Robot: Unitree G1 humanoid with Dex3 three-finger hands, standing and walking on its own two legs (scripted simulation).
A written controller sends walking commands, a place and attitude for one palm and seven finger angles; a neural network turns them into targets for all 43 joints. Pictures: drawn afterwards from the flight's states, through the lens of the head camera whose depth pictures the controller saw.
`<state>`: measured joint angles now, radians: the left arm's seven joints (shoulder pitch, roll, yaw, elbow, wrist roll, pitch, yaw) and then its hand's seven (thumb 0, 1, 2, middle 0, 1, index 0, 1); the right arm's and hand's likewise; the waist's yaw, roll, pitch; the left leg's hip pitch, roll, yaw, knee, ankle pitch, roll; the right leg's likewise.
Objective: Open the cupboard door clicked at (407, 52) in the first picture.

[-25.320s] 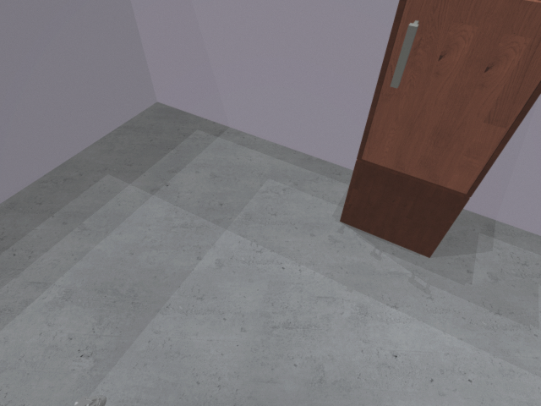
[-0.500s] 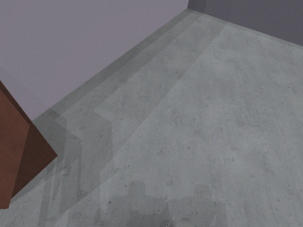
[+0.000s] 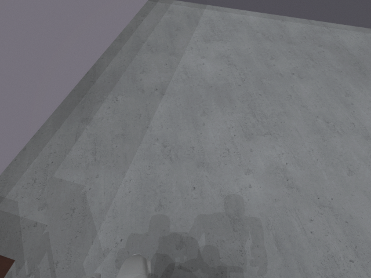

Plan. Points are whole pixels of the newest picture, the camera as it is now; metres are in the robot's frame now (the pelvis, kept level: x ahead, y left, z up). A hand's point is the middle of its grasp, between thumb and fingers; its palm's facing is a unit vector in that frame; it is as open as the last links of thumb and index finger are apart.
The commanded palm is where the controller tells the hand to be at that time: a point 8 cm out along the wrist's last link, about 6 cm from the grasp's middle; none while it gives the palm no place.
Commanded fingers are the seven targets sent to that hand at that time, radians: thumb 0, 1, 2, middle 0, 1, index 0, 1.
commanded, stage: walk to a spot facing it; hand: left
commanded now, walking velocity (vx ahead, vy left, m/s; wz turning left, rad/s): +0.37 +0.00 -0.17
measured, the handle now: out of the picture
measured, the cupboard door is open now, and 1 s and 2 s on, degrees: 44 44 44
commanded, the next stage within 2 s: turn to face it in 0.92 s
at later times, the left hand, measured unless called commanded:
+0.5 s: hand (119, 205) +0.32 +0.19 -0.16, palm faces -0.11 -0.98 -0.16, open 7.4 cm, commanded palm none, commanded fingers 0.00 0.90 0.90 -0.20 -0.30 -0.20 -0.30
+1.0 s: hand (144, 166) +0.46 +0.14 -0.20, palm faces -0.08 -0.99 -0.13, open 7.3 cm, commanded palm none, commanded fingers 0.00 0.90 0.90 -0.20 -0.30 -0.20 -0.30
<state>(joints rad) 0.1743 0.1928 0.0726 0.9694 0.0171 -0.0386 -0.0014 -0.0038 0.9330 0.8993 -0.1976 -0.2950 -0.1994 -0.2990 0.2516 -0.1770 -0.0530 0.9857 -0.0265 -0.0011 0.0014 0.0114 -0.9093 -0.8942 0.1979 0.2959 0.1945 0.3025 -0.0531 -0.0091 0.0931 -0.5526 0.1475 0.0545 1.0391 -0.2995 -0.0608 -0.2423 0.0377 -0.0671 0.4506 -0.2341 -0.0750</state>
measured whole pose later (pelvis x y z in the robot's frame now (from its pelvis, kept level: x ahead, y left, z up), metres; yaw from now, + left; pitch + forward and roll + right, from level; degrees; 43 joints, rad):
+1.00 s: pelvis +0.47 -0.03 -0.02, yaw -9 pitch -1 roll -2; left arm 0.36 0.16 0.05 1.12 0.02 -0.05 0.00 0.00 0.92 0.90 -0.20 -0.30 -0.20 -0.30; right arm 0.17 -0.19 -0.05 1.00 -0.03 -0.06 0.02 0.01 -0.93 -0.89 0.20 0.30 0.19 0.30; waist 0.00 -0.02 0.06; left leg -0.42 0.09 0.13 0.56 -0.12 0.02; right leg -0.07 -0.03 -0.14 0.55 -0.44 0.00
